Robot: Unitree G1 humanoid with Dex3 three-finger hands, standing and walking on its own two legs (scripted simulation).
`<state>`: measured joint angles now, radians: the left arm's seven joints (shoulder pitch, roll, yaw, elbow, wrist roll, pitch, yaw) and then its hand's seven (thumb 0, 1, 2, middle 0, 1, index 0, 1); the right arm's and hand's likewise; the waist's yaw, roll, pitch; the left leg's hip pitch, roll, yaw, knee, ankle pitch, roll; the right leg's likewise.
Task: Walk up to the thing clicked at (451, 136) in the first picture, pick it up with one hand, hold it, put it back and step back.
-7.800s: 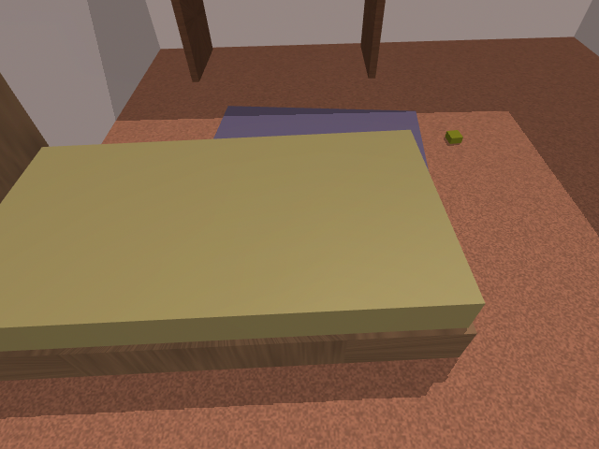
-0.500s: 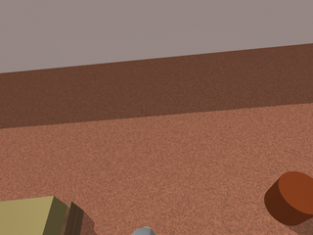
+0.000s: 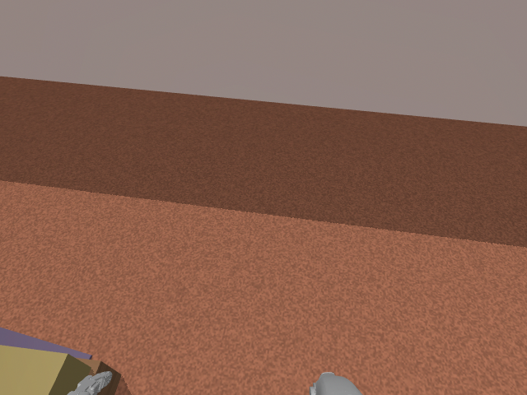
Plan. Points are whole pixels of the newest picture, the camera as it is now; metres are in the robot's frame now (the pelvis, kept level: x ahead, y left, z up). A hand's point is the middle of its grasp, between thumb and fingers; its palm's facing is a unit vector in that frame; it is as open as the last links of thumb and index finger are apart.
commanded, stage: walk up
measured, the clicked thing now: out of the picture +0.91 +1.67 -0.75
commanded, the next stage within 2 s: none
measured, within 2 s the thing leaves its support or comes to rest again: neither
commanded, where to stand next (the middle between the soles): +0.17 +0.00 m, yaw +20 degrees
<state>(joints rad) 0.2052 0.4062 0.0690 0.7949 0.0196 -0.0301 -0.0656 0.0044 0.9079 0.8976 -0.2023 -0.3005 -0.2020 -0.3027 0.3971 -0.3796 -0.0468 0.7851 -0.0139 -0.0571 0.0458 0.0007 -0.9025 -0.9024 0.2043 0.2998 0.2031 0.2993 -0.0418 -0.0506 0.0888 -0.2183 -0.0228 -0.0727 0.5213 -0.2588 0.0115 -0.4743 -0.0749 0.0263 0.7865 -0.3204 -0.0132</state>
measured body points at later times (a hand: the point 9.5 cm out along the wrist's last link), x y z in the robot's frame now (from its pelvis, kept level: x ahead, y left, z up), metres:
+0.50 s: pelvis +0.11 -0.06 +0.00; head +0.16 -0.06 +0.44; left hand +0.07 +0.27 -0.10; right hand +0.28 -0.34 -0.13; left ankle +0.15 +0.09 -0.70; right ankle +0.13 -0.15 -0.73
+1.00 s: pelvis +0.10 -0.03 -0.02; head +0.12 -0.04 +0.43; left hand +0.05 +0.30 -0.11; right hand +0.31 -0.28 -0.14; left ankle +0.12 +0.07 -0.72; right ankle +0.16 -0.16 -0.73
